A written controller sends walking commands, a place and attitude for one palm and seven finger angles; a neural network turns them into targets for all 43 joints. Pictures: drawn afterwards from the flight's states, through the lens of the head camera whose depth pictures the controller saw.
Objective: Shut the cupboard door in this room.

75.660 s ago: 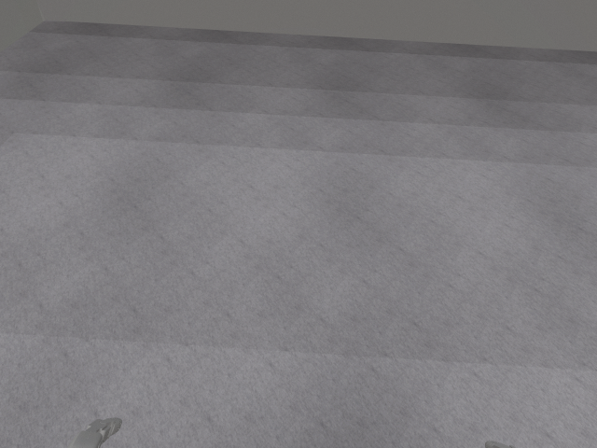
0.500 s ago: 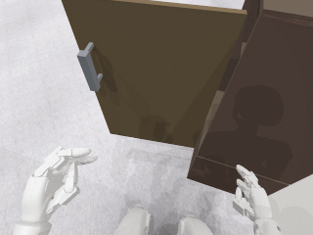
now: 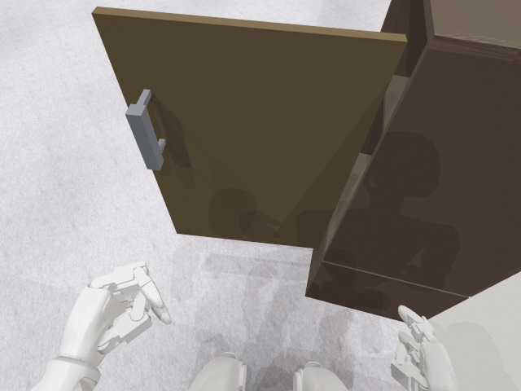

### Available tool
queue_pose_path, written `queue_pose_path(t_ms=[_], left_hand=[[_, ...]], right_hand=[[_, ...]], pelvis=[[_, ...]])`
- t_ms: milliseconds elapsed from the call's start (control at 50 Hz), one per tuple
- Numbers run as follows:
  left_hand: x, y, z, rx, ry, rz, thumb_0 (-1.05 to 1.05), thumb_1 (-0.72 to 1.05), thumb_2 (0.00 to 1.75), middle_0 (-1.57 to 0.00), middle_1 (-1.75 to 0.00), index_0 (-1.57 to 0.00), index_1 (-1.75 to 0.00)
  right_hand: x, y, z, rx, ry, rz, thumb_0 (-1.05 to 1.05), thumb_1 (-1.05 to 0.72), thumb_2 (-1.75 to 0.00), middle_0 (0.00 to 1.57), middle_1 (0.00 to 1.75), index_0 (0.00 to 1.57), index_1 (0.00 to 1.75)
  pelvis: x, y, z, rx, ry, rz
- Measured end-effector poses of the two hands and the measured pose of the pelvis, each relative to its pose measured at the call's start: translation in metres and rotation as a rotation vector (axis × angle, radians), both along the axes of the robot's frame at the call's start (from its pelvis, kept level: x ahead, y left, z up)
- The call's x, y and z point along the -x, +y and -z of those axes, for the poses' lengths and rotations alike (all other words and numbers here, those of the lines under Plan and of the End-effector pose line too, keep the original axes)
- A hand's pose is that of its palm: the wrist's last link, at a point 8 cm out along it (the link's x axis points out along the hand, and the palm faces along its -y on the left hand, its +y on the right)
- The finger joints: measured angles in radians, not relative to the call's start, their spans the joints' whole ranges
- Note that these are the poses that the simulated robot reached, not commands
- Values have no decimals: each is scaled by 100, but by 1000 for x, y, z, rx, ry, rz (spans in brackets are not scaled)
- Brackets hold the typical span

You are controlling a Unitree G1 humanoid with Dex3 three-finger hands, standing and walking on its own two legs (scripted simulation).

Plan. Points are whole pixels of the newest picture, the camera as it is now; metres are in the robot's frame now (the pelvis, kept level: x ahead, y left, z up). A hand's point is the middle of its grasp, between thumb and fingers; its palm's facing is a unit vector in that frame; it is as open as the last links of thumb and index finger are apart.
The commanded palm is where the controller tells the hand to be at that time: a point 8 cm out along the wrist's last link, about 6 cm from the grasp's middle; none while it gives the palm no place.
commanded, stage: raise the hand and make a fist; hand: left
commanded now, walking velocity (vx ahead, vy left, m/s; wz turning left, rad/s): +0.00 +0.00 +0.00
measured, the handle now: (150, 130) +0.49 +0.23 +0.09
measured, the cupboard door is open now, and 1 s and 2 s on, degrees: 98 98 98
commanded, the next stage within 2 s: bring the fist close to the handle in 0.80 s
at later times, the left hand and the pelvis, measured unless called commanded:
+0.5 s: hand (110, 277) +0.23 +0.20 +0.11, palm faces +0.00 -1.00 -0.06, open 3.1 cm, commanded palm +0.20 +0.25 +0.09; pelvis +0.01 +0.00 +0.02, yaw +1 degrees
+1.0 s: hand (144, 291) +0.23 +0.17 +0.09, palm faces -0.04 -1.00 -0.04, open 3.1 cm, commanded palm +0.22 +0.23 +0.09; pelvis +0.01 -0.02 +0.02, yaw +1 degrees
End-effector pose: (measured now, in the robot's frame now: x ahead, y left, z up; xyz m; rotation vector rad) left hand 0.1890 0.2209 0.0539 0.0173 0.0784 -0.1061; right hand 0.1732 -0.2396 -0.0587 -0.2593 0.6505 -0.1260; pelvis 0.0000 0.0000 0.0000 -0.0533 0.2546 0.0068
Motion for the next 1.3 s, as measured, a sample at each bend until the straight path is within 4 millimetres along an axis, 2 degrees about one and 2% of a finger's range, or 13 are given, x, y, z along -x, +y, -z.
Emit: queue_pose_path(t_ms=[120, 160, 260, 300, 460, 620, 780, 920, 980, 1060, 1120, 1220, 1300], left_hand=[[-3, 29, -43, -20, -134, -145, 1, 90, 90, -116, -135, -116, -135], [-4, 31, -42, -16, -123, -147, 1, 90, 90, -120, -139, -119, -139], [-8, 19, -15, 8, 18, -55, 1, 90, 90, -126, -146, -125, -145], [-10, 18, -14, 2, 33, -37, 1, 90, 90, -127, -147, -127, -147], [-21, 37, -61, -51, -152, -120, 1, 90, 90, -130, -150, -129, -149], [-22, 15, -20, 11, 62, -37, 1, 90, 90, -130, -150, -130, -150], [-21, 15, -50, -28, -138, -111, 1, 90, 90, -130, -150, -130, -150], [-18, -1, -27, -9, 14, -43, 1, 90, 90, -130, -150, -130, -150], [-18, -3, -31, -16, -6, -53, 1, 90, 90, -130, -150, -130, -150], [-31, 8, -42, -41, -117, -109, 1, 90, 90, -130, -150, -130, -150], [-48, 17, -40, -41, -131, -124, 1, 90, 90, -130, -150, -130, -150], [-70, 13, -30, -10, -35, -56, 1, 90, 90, -130, -150, -130, -150], [-83, 11, -35, -3, -40, -41, 1, 90, 90, -130, -150, -130, -150]], right_hand=[[-14, 22, -20, -40, -53, -36, 2, -91, -90, 20, 30, 20, 30], [-17, 28, -22, -50, -59, -57, 2, -91, -90, 20, 30, 20, 30], [-17, 33, -25, -45, -51, -83, 2, -90, -89, 21, 30, 20, 30], [-15, 32, -26, -37, -43, -80, 2, -90, -89, 21, 30, 20, 30], [-2, 23, -23, -46, 0, -61, 2, -90, -90, 21, 30, 20, 30], [8, 7, -21, -38, 19, -29, 2, -90, -89, 21, 30, 20, 30], [2, -3, -19, -27, 7, -46, 2, -91, -90, 20, 30, 20, 30], [-4, -5, -17, -56, -9, -40, 2, -91, -90, 20, 30, 20, 30], [-5, -5, -18, -52, -17, -40, 2, -91, -90, 20, 30, 20, 30], [-6, -7, -12, -45, -5, -53, 2, -91, -90, 20, 30, 20, 30], [-5, -9, -6, -45, 20, -51, 2, -91, -90, 20, 30, 20, 30], [3, -14, -4, -46, 53, -18, 2, -91, -90, 21, 30, 20, 30], [10, -17, -7, -37, 69, 8, 2, -91, -90, 20, 30, 20, 30]], pelvis=[[-5, 5, -12, 6, -29, -6], [-6, 7, -14, 8, -33, -12], [-5, 8, -16, 10, -39, -18], [-5, 8, -18, 9, -44, -16], [-8, 6, -24, 6, -63, -17], [-9, -1, -26, -8, -55, -8], [-8, -10, -21, -9, -57, -11], [-8, -15, -21, -16, -55, -8], [-8, -17, -21, -18, -59, -7], [-6, -21, -17, -16, -52, -11], [-4, -23, -15, -14, -44, -13], [-7, -21, -18, -15, -40, -10], [-11, -18, -23, -20, -43, -1]])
